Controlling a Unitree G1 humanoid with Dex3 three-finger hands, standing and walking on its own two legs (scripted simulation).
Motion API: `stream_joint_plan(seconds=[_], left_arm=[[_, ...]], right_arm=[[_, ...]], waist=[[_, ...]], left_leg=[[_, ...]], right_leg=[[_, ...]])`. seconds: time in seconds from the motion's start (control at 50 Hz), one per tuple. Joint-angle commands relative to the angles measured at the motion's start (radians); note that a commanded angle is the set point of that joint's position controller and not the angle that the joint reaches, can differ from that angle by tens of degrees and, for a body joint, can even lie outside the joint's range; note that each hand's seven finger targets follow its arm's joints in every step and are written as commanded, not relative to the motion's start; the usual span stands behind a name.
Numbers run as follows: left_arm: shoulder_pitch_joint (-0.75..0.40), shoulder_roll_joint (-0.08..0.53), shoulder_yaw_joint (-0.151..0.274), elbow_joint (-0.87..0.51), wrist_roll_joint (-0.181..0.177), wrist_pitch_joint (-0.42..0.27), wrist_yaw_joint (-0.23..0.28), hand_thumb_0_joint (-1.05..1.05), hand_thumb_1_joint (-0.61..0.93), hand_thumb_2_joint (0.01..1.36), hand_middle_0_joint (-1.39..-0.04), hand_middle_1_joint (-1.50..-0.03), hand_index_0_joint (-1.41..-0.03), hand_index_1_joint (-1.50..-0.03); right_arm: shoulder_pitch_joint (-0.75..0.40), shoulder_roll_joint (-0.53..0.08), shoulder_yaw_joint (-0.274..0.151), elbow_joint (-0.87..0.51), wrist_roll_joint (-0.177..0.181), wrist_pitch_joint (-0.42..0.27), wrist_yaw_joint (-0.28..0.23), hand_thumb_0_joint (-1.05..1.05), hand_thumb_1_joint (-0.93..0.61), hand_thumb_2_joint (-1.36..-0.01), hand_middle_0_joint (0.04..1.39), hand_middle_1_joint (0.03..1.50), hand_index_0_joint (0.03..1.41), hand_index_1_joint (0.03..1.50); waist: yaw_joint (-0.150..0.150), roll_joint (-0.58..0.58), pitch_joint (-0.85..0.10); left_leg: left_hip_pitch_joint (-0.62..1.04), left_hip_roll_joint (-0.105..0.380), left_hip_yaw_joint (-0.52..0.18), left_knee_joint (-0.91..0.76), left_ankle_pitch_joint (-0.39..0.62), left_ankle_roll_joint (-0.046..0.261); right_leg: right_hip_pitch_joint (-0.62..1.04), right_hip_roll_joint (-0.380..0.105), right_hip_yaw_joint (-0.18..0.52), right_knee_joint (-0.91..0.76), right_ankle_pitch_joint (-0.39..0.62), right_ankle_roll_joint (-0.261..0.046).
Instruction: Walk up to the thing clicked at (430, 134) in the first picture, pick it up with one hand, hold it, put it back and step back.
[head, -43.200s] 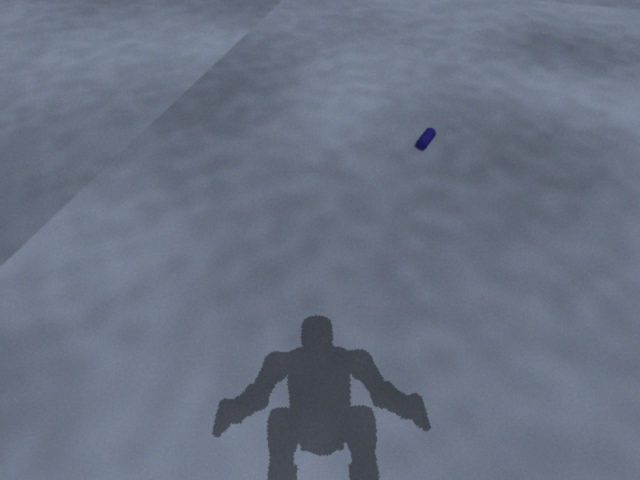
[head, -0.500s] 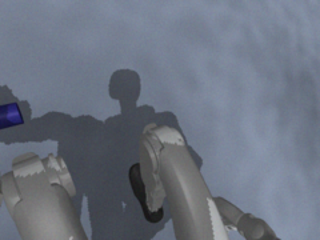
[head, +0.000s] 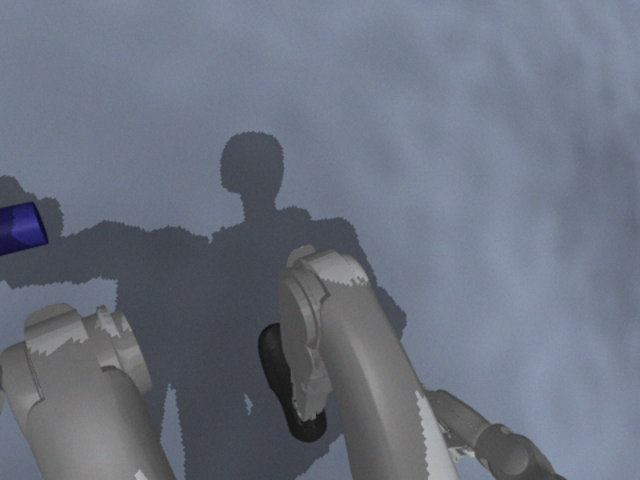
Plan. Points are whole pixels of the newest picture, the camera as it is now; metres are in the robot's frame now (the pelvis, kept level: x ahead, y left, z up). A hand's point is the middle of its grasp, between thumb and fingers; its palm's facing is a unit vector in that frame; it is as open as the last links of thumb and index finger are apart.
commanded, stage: close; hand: left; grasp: from above
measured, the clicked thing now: out of the picture +0.42 +0.30 -0.28
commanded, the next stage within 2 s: settle in 0.74 s
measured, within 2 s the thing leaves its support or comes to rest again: leaves its support in 1.22 s
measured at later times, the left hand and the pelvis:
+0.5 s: hand out of the picture +0.39 +0.32 -0.26, palm faces -0.46 -0.10 -0.88, open 9.3 cm; pelvis +0.00 +0.00 +0.00, yaw +0 degrees
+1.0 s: hand out of the picture +0.39 +0.32 -0.26, palm faces -0.46 -0.10 -0.88, open 9.1 cm; pelvis +0.00 +0.00 +0.00, yaw +0 degrees
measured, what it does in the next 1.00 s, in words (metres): stands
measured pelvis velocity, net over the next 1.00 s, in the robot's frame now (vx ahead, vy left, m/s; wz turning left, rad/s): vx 0.00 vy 0.00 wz -0.01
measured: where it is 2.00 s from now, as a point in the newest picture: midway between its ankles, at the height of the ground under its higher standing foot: (221, 435)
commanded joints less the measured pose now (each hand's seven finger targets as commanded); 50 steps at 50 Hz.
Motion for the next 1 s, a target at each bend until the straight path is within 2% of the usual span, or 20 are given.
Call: stream_joint_plan(seconds=[0.0, 0.1, 0.12, 0.14, 0.16, 0.22, 0.24, 0.28, 0.36, 0.4, 0.44, 0.54, 0.58, 0.64, 0.7, 0.72, 0.74, 0.78, 0.92, 0.98], left_arm=[[-0.243, -0.005, -0.031, -0.080, -0.024, 0.001, 0.009, 0.000, -0.014, 0.762, -0.398, -0.906, -0.429, -0.872], [-0.230, 0.068, 0.009, -0.091, -0.012, -0.020, 0.018, 0.000, 0.017, 0.703, -0.416, -0.873, -0.452, -0.834], [-0.231, 0.036, -0.019, -0.073, -0.001, -0.019, 0.014, 0.000, 0.027, 0.719, -0.427, -0.877, -0.461, -0.840], [-0.220, 0.051, 0.006, -0.081, -0.002, -0.023, 0.021, 0.000, 0.036, 0.690, -0.433, -0.860, -0.469, -0.821], [-0.210, 0.036, -0.010, -0.064, 0.004, -0.022, 0.024, 0.000, 0.052, 0.670, -0.440, -0.852, -0.480, -0.810], [-0.200, 0.078, 0.019, -0.077, 0.008, -0.015, 0.041, 0.000, 0.088, 0.696, -0.472, -0.857, -0.508, -0.818], [-0.196, 0.064, 0.023, -0.072, 0.013, -0.012, 0.046, 0.000, 0.101, 0.688, -0.483, -0.842, -0.518, -0.803], [-0.215, 0.038, 0.003, -0.087, 0.008, -0.007, 0.046, 0.000, 0.118, 0.663, -0.490, -0.824, -0.528, -0.783], [-0.221, 0.051, 0.017, -0.080, -0.002, 0.001, 0.046, 0.000, 0.161, 0.645, -0.528, -0.810, -0.567, -0.769], [-0.223, 0.008, -0.017, -0.074, -0.013, 0.001, 0.030, 0.000, 0.172, 0.624, -0.536, -0.791, -0.575, -0.749], [-0.228, 0.046, 0.002, -0.078, -0.013, -0.003, 0.029, 0.000, 0.175, 0.633, -0.539, -0.806, -0.579, -0.764], [-0.234, 0.021, -0.025, -0.083, -0.016, -0.007, 0.018, 0.000, 0.241, 0.628, -0.592, -0.788, -0.630, -0.746], [-0.224, 0.051, -0.009, -0.081, -0.021, -0.010, 0.018, 0.000, 0.277, 0.637, -0.630, -0.771, -0.665, -0.735], [-0.220, 0.037, -0.013, -0.074, -0.022, -0.009, 0.017, 0.000, 0.306, 0.604, -0.655, -0.742, -0.690, -0.705], [-0.215, 0.079, 0.028, -0.086, -0.016, -0.011, 0.026, 0.000, 0.326, 0.564, -0.668, -0.718, -0.706, -0.677], [-0.204, 0.074, 0.021, -0.079, -0.006, -0.009, 0.026, 0.000, 0.337, 0.567, -0.676, -0.713, -0.713, -0.673], [-0.211, 0.007, -0.023, -0.079, -0.007, -0.010, 0.019, 0.000, 0.347, 0.585, -0.684, -0.723, -0.719, -0.685], [-0.215, 0.045, 0.001, -0.091, -0.014, -0.015, 0.023, 0.000, 0.399, 0.614, -0.730, -0.718, -0.761, -0.685], [-0.213, 0.024, -0.017, -0.071, -0.015, -0.005, 0.015, 0.000, 0.511, 0.723, -0.854, -0.818, -0.892, -0.780], [-0.214, 0.044, -0.003, -0.078, -0.014, -0.004, 0.007, 0.000, 0.540, 0.734, -0.873, -0.827, -0.913, -0.787]], right_arm=[[0.169, -0.303, -0.081, 0.001, 0.008, -0.005, -0.010, 0.000, -0.904, -0.902, 0.199, 0.300, 0.199, 0.300], [0.158, -0.323, -0.078, -0.001, 0.003, -0.001, -0.015, 0.000, -0.904, -0.902, 0.199, 0.300, 0.199, 0.300], [0.156, -0.306, -0.067, -0.008, 0.004, -0.003, -0.011, 0.000, -0.905, -0.903, 0.199, 0.300, 0.199, 0.300], [0.159, -0.314, -0.069, 0.001, -0.004, 0.001, -0.012, 0.000, -0.903, -0.902, 0.199, 0.300, 0.199, 0.300], [0.148, -0.308, -0.066, -0.006, -0.001, -0.001, -0.011, 0.000, -0.903, -0.902, 0.199, 0.300, 0.199, 0.300], [0.137, -0.328, -0.080, -0.008, -0.006, 0.003, -0.011, 0.000, -0.903, -0.902, 0.199, 0.300, 0.199, 0.300], [0.156, -0.325, -0.082, -0.002, -0.006, 0.009, -0.012, 0.000, -0.902, -0.902, 0.199, 0.300, 0.199, 0.300], [0.154, -0.319, -0.081, -0.002, -0.010, 0.005, -0.007, 0.000, -0.901, -0.901, 0.199, 0.300, 0.199, 0.300], [0.168, -0.325, -0.083, 0.005, -0.006, 0.004, -0.005, 0.000, -0.904, -0.902, 0.199, 0.300, 0.199, 0.300], [0.161, -0.310, -0.073, -0.010, -0.003, -0.005, -0.002, 0.000, -0.903, -0.902, 0.199, 0.300, 0.199, 0.300], [0.162, -0.320, -0.076, -0.009, 0.001, -0.006, -0.005, 0.000, -0.904, -0.903, 0.199, 0.300, 0.199, 0.300], [0.160, -0.313, -0.066, -0.012, 0.000, -0.007, -0.005, 0.000, -0.905, -0.903, 0.199, 0.300, 0.199, 0.300], [0.157, -0.317, -0.065, -0.018, 0.005, -0.009, -0.008, 0.000, -0.906, -0.903, 0.199, 0.300, 0.199, 0.300], [0.160, -0.315, -0.063, -0.019, -0.001, -0.008, -0.009, 0.000, -0.907, -0.904, 0.199, 0.300, 0.199, 0.300], [0.163, -0.325, -0.075, -0.009, 0.002, -0.002, -0.015, 0.000, -0.905, -0.903, 0.199, 0.300, 0.199, 0.300], [0.160, -0.329, -0.082, -0.011, 0.002, 0.005, -0.017, 0.000, -0.904, -0.903, 0.199, 0.300, 0.199, 0.300], [0.156, -0.309, -0.072, -0.020, -0.001, 0.005, -0.016, 0.000, -0.904, -0.903, 0.199, 0.300, 0.199, 0.300], [0.159, -0.316, -0.071, -0.017, 0.002, 0.005, -0.016, 0.000, -0.903, -0.902, 0.199, 0.300, 0.199, 0.300], [0.155, -0.314, -0.070, -0.016, 0.001, 0.003, -0.013, 0.000, -0.927, -0.907, 0.199, 0.300, 0.199, 0.300], [0.177, -0.314, -0.069, -0.006, 0.004, 0.002, -0.010, 0.000, -0.928, -0.908, 0.199, 0.300, 0.199, 0.300]], waist=[[-0.103, 0.441, -0.572], [-0.083, 0.462, -0.573], [-0.088, 0.482, -0.570], [-0.085, 0.474, -0.587], [-0.086, 0.472, -0.573], [-0.077, 0.471, -0.547], [-0.082, 0.474, -0.556], [-0.093, 0.477, -0.564], [-0.098, 0.455, -0.565], [-0.106, 0.467, -0.561], [-0.096, 0.459, -0.563], [-0.103, 0.465, -0.568], [-0.093, 0.453, -0.555], [-0.099, 0.454, -0.556], [-0.082, 0.462, -0.552], [-0.081, 0.473, -0.549], [-0.096, 0.464, -0.558], [-0.091, 0.453, -0.560], [-0.093, 0.466, -0.563], [-0.085, 0.493, -0.577]], left_leg=[[0.462, 0.018, 0.166, -0.226, 0.138, 0.059], [0.482, 0.018, 0.171, -0.233, 0.153, 0.055], [0.491, 0.019, 0.174, -0.229, 0.168, 0.053], [0.490, 0.020, 0.171, -0.237, 0.179, 0.054], [0.484, 0.019, 0.168, -0.236, 0.164, 0.053], [0.469, 0.018, 0.175, -0.237, 0.126, 0.053], [0.471, 0.022, 0.173, -0.246, 0.136, 0.053], [0.477, 0.020, 0.171, -0.233, 0.154, 0.053], [0.470, 0.022, 0.163, -0.238, 0.153, 0.055], [0.484, 0.021, 0.165, -0.235, 0.152, 0.054], [0.473, 0.021, 0.165, -0.239, 0.140, 0.056], [0.478, 0.018, 0.167, -0.231, 0.147, 0.056], [0.466, 0.017, 0.170, -0.228, 0.138, 0.057], [0.469, 0.018, 0.171, -0.233, 0.137, 0.057], [0.460, 0.018, 0.166, -0.251, 0.114, 0.054], [0.459, 0.020, 0.165, -0.254, 0.108, 0.055], [0.461, 0.021, 0.164, -0.247, 0.120, 0.055], [0.457, 0.020, 0.164, -0.239, 0.128, 0.058], [0.475, 0.020, 0.163, -0.242, 0.145, 0.055], [0.487, 0.018, 0.168, -0.241, 0.168, 0.055]], right_leg=[[0.269, 0.034, -0.126, -0.242, 0.264, -0.070], [0.288, 0.038, -0.128, -0.237, 0.280, -0.071], [0.294, 0.037, -0.126, -0.228, 0.296, -0.073], [0.299, 0.043, -0.132, -0.235, 0.301, -0.072], [0.285, 0.040, -0.135, -0.231, 0.288, -0.073], [0.279, 0.040, -0.125, -0.238, 0.254, -0.073], [0.290, 0.046, -0.123, -0.247, 0.258, -0.075], [0.278, 0.040, -0.130, -0.239, 0.279, -0.071], [0.271, 0.042, -0.136, -0.242, 0.278, -0.070], [0.274, 0.039, -0.135, -0.237, 0.280, -0.071], [0.279, 0.041, -0.132, -0.244, 0.269, -0.072], [0.277, 0.039, -0.135, -0.236, 0.278, -0.071], [0.281, 0.038, -0.127, -0.243, 0.266, -0.069], [0.294, 0.042, -0.122, -0.247, 0.265, -0.071], [0.273, 0.040, -0.131, -0.249, 0.229, -0.075], [0.273, 0.043, -0.123, -0.250, 0.224, -0.077], [0.270, 0.044, -0.125, -0.245, 0.238, -0.077], [0.273, 0.043, -0.130, -0.249, 0.254, -0.072], [0.275, 0.041, -0.134, -0.237, 0.272, -0.073], [0.280, 0.041, -0.136, -0.232, 0.294, -0.073]])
